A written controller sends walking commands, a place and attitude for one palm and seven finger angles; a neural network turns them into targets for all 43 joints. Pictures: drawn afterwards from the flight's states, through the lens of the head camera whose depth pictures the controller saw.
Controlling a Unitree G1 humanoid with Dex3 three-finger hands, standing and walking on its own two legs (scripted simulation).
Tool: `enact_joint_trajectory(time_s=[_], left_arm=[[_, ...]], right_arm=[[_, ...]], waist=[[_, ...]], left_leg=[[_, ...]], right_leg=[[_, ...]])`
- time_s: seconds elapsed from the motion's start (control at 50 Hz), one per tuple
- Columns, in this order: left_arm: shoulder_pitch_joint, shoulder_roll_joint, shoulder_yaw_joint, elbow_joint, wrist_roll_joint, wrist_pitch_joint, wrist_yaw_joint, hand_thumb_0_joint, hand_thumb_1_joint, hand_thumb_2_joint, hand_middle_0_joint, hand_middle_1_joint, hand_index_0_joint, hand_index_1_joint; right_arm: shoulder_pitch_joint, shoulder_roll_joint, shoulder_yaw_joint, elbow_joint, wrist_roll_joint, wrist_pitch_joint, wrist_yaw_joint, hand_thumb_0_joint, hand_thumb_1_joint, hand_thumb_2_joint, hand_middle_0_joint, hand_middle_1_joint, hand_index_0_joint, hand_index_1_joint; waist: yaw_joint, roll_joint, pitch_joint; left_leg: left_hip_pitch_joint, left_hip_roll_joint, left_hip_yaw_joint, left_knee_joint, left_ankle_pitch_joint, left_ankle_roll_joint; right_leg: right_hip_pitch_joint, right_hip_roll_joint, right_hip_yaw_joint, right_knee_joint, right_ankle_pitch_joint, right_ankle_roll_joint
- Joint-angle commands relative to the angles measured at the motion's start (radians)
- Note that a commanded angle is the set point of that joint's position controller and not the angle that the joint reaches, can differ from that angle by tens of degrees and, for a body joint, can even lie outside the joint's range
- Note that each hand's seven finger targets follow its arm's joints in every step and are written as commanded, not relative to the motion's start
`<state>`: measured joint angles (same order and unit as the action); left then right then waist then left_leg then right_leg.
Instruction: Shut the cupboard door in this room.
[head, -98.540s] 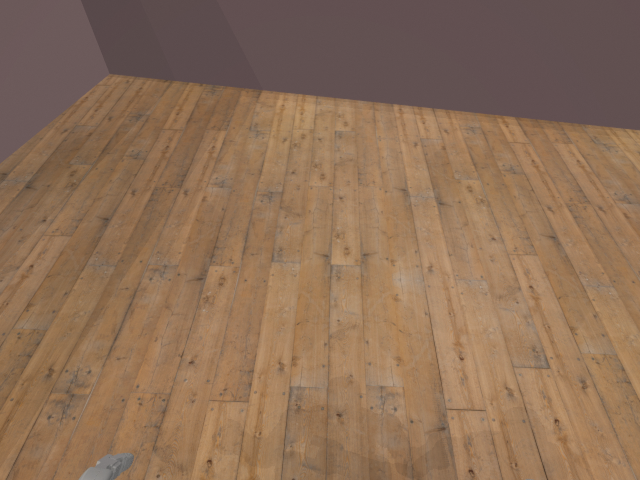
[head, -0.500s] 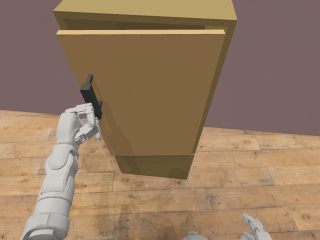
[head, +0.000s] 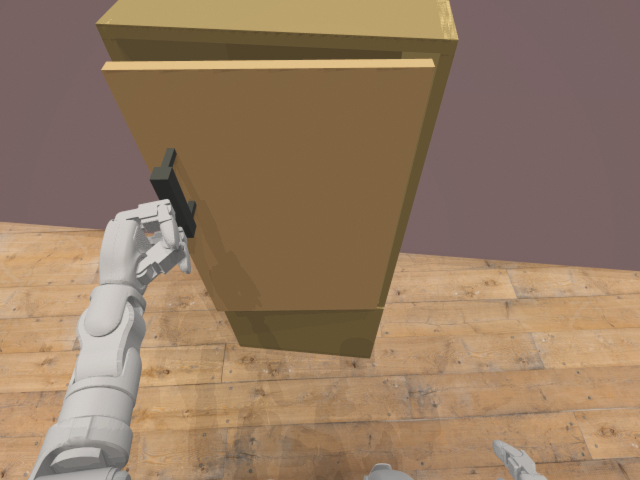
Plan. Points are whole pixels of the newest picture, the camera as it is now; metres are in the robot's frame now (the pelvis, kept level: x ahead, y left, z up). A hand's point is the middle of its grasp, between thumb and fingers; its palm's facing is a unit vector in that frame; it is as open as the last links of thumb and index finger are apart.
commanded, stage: push the door shut along its arc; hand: left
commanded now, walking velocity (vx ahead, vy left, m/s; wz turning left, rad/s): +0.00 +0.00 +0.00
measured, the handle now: (178, 194) +0.48 +0.21 +0.07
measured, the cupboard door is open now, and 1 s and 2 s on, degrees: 6 0 0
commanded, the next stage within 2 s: pull the fist back off the door in 0.90 s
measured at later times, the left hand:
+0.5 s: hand (188, 219) +0.42 +0.18 +0.08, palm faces -0.08 -1.00 -0.02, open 3.1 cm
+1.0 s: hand (187, 209) +0.44 +0.19 +0.08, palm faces -0.19 -0.98 -0.03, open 3.3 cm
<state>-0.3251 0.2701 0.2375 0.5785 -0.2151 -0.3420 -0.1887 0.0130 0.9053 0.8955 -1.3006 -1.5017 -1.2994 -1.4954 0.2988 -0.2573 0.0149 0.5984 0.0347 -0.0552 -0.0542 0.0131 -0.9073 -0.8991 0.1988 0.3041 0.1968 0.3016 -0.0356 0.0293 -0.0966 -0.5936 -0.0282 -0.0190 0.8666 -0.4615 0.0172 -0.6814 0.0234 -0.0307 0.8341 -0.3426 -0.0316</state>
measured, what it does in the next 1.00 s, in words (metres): stands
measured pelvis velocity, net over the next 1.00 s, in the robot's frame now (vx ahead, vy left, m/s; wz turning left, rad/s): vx -0.04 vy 0.02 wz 0.04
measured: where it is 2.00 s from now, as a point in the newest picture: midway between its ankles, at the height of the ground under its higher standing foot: outside the picture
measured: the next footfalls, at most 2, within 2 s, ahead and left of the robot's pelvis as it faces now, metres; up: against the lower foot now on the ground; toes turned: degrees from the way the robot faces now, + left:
none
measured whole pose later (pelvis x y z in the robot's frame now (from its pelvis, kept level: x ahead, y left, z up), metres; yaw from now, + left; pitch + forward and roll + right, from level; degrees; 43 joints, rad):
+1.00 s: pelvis -0.04 +0.02 -0.02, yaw +2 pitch +17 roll -2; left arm -0.94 0.46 0.19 1.17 -0.20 -0.36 -0.42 0.01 0.88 0.89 -1.44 -1.50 -1.44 -1.50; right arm 0.35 -0.28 0.05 0.67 0.04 -0.06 -0.07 0.01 -0.91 -0.90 0.20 0.30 0.20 0.30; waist -0.11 0.01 -0.09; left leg -0.86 -0.06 -0.05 1.03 -0.45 0.04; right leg -0.91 -0.01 -0.07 0.93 -0.32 -0.01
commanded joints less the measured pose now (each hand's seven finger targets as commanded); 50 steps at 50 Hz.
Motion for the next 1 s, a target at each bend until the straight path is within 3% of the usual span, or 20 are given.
enact_joint_trajectory(time_s=[0.0, 0.1, 0.14, 0.22, 0.26, 0.3, 0.36, 0.42, 0.44, 0.54, 0.56, 0.58, 0.6, 0.66, 0.7, 0.76, 0.82, 0.96, 0.98], left_arm=[[-0.309, 0.172, 0.039, -0.12, -0.019, -0.017, -0.016, 0.0, 0.9, 0.9, -1.3, -1.5, -1.3, -1.5], [-0.474, 0.233, 0.064, -0.152, -0.001, -0.046, -0.007, 0.0, 0.9, 0.9, -1.3, -1.5, -1.3, -1.5], [-0.551, 0.29, 0.095, -0.135, 0.003, -0.075, -0.009, 0.0, 0.9, 0.9, -1.3, -1.5, -1.3, -1.5], [-0.591, 0.271, 0.062, -0.048, 0.011, -0.096, -0.051, 0.0, 0.9, 0.9, -1.3, -1.5, -1.3, -1.5], [-0.548, 0.285, 0.076, 0.017, 0.004, -0.075, -0.079, 0.0, 0.9, 0.9, -1.3, -1.5, -1.3, -1.5], [-0.533, 0.27, 0.065, 0.073, -0.004, -0.044, -0.108, 0.0, 0.9, 0.9, -1.3, -1.5, -1.3, -1.5], [-0.648, 0.293, 0.072, 0.112, -0.02, -0.032, -0.133, 0.0, 0.9, 0.9, -1.3, -1.5, -1.3, -1.5], [-0.715, 0.334, 0.1, 0.155, -0.017, -0.051, -0.147, 0.0, 0.9, 0.9, -1.3, -1.5, -1.3, -1.5], [-0.741, 0.341, 0.096, 0.151, -0.014, -0.063, -0.154, 0.0, 0.9, 0.9, -1.3, -1.5, -1.3, -1.5], [-0.828, 0.352, 0.082, 0.226, -0.004, -0.083, -0.189, 0.0, 0.9, 0.9, -1.3, -1.5, -1.3, -1.5], [-0.841, 0.348, 0.071, 0.224, 0.002, -0.086, -0.198, 0.0, 0.9, 0.9, -1.3, -1.5, -1.3, -1.5], [-0.849, 0.339, 0.064, 0.231, 0.002, -0.086, -0.203, 0.0, 0.9, 0.9, -1.3, -1.5, -1.3, -1.5], [-0.876, 0.323, 0.042, 0.235, 0.005, -0.086, -0.209, 0.0, 0.9, 0.9, -1.3, -1.5, -1.3, -1.5], [-0.958, 0.312, 0.017, 0.283, 0.01, -0.08, -0.212, 0.0, 0.9, 0.9, -1.3, -1.5, -1.3, -1.5], [-1.035, 0.29, -0.008, 0.296, 0.012, -0.077, -0.208, 0.0, 0.9, 0.9, -1.3, -1.5, -1.3, -1.5], [-1.084, 0.303, -0.011, 0.339, 0.021, -0.07, -0.207, 0.0, 0.9, 0.9, -1.3, -1.5, -1.3, -1.5], [-1.165, 0.291, -0.046, 0.376, 0.032, -0.059, -0.211, 0.0, 0.9, 0.9, -1.3, -1.5, -1.3, -1.5], [-1.288, 0.249, -0.108, 0.385, 0.036, -0.039, -0.218, 0.0, 0.9, 0.9, -1.3, -1.5, -1.3, -1.5], [-1.291, 0.222, -0.126, 0.398, 0.035, -0.032, -0.215, 0.0, 0.9, 0.9, -1.3, -1.5, -1.3, -1.5]], right_arm=[[0.001, -0.132, -0.051, -0.117, 0.009, -0.035, -0.008, 0.0, -0.9, -0.9, 0.2, 0.3, 0.2, 0.3], [-0.003, -0.127, -0.044, -0.118, 0.004, -0.03, -0.014, 0.0, -0.9, -0.9, 0.2, 0.3, 0.2, 0.3], [0.002, -0.13, -0.041, -0.102, 0.0, -0.03, -0.02, 0.0, -0.9, -0.9, 0.2, 0.3, 0.2, 0.3], [0.012, -0.128, -0.041, -0.086, 0.002, -0.032, -0.016, 0.0, -0.9, -0.9, 0.2, 0.3, 0.2, 0.3], [0.03, -0.135, -0.043, -0.085, 0.003, -0.027, -0.014, 0.0, -0.9, -0.9, 0.2, 0.3, 0.2, 0.3], [0.042, -0.14, -0.042, -0.092, 0.008, -0.017, -0.011, 0.0, -0.9, -0.9, 0.2, 0.3, 0.2, 0.3], [0.053, -0.149, -0.041, -0.086, 0.011, -0.01, -0.016, 0.0, -0.9, -0.9, 0.2, 0.3, 0.2, 0.3], [0.068, -0.153, -0.042, -0.079, 0.01, -0.004, -0.02, 0.0, -0.9, -0.9, 0.2, 0.3, 0.2, 0.3], [0.073, -0.155, -0.041, -0.079, 0.008, -0.005, -0.022, 0.0, -0.9, -0.9, 0.2, 0.3, 0.2, 0.3], [0.105, -0.163, -0.044, -0.062, 0.007, 0.001, -0.018, 0.0, -0.9, -0.9, 0.2, 0.3, 0.2, 0.3], [0.103, -0.163, -0.045, -0.061, 0.007, 0.002, -0.016, 0.0, -0.9, -0.9, 0.2, 0.3, 0.2, 0.3], [0.111, -0.165, -0.046, -0.06, 0.006, 0.004, -0.015, 0.0, -0.9, -0.9, 0.2, 0.3, 0.2, 0.3], [0.112, -0.165, -0.046, -0.057, 0.006, 0.003, -0.014, 0.0, -0.9, -0.9, 0.2, 0.3, 0.2, 0.3], [0.132, -0.176, -0.045, -0.038, 0.004, 0.004, -0.014, 0.0, -0.9, -0.9, 0.2, 0.3, 0.2, 0.3], [0.14, -0.178, -0.046, -0.03, 0.004, 0.002, -0.014, 0.0, -0.9, -0.9, 0.2, 0.3, 0.2, 0.3], [0.148, -0.187, -0.045, -0.017, 0.004, -0.001, -0.018, 0.0, -0.9, -0.9, 0.2, 0.3, 0.2, 0.3], [0.152, -0.194, -0.039, -0.004, 0.004, -0.009, -0.019, 0.0, -0.9, -0.9, 0.2, 0.3, 0.2, 0.3], [0.161, -0.209, -0.031, 0.017, 0.003, -0.044, -0.029, 0.0, -0.9, -0.9, 0.2, 0.3, 0.2, 0.3], [0.157, -0.208, -0.03, 0.021, 0.005, -0.049, -0.03, 0.0, -0.9, -0.9, 0.2, 0.3, 0.2, 0.3]], waist=[[-0.016, -0.055, -0.232], [-0.027, -0.035, -0.293], [-0.036, -0.027, -0.301], [-0.042, 0.035, -0.342], [-0.034, 0.016, -0.366], [-0.038, -0.004, -0.345], [-0.061, -0.033, -0.298], [-0.072, -0.068, -0.3], [-0.069, -0.026, -0.315], [-0.09, -0.007, -0.355], [-0.089, 0.036, -0.38], [-0.092, 0.026, -0.395], [-0.1, 0.061, -0.394], [-0.128, 0.056, -0.363], [-0.158, 0.02, -0.338], [-0.176, 0.013, -0.336], [-0.202, 0.044, -0.292], [-0.238, 0.104, -0.334], [-0.246, 0.111, -0.316]], left_leg=[[-0.03, 0.01, 0.0, -0.142, 0.2, 0.0], [-0.015, 0.007, 0.001, -0.129, 0.213, 0.006], [-0.025, 0.009, 0.0, -0.112, 0.207, 0.008], [-0.003, 0.009, -0.003, -0.103, 0.232, 0.001], [-0.013, 0.008, -0.002, -0.099, 0.267, 0.001], [-0.037, 0.007, 0.002, -0.103, 0.266, 0.001], [-0.061, 0.008, 0.001, -0.101, 0.231, 0.006], [-0.084, 0.008, 0.001, -0.093, 0.199, 0.012], [-0.074, 0.006, -0.002, -0.09, 0.214, 0.011], [-0.063, 0.009, -0.012, -0.07, 0.217, 0.013], [-0.043, 0.011, -0.014, -0.07, 0.231, 0.009], [-0.024, 0.013, -0.019, -0.067, 0.245, 0.009], [-0.01, 0.015, -0.022, -0.065, 0.246, 0.006], [0.005, 0.024, -0.047, -0.06, 0.237, 0.002], [-0.016, 0.023, -0.052, -0.057, 0.185, 0.009], [-0.029, 0.023, -0.06, -0.051, 0.145, 0.013], [-0.048, 0.022, -0.077, -0.054, 0.058, 0.01], [0.0, 0.029, -0.123, -0.053, -0.034, 0.005], [-0.006, 0.03, -0.126, -0.056, -0.069, 0.005]], right_leg=[[0.282, -0.025, 0.034, -0.111, 0.181, 0.012], [0.301, -0.028, 0.048, -0.094, 0.199, 0.013], [0.298, -0.027, 0.059, -0.086, 0.194, 0.012], [0.279, -0.025, 0.051, -0.064, 0.221, 0.004], [0.304, -0.025, 0.05, -0.059, 0.265, 0.004], [0.301, -0.025, 0.049, -0.065, 0.274, 0.007], [0.278, -0.025, 0.053, -0.081, 0.245, 0.011], [0.267, -0.026, 0.063, -0.085, 0.207, 0.015], [0.263, -0.025, 0.06, -0.073, 0.217, 0.008], [0.218, -0.019, 0.054, -0.054, 0.205, 0.004], [0.205, -0.02, 0.051, -0.046, 0.212, 0.002], [0.192, -0.016, 0.045, -0.042, 0.218, 0.002], [0.161, -0.016, 0.041, -0.04, 0.206, 0.001], [0.078, -0.009, 0.025, -0.033, 0.162, -0.001], [0.049, -0.008, 0.026, -0.044, 0.117, 0.006], [0.014, -0.008, 0.026, -0.045, 0.075, 0.005], [-0.063, -0.008, 0.018, -0.039, 0.003, 0.002], [-0.189, -0.009, 0.002, -0.01, -0.045, -0.002], [-0.215, -0.009, 0.001, -0.011, -0.061, -0.001]])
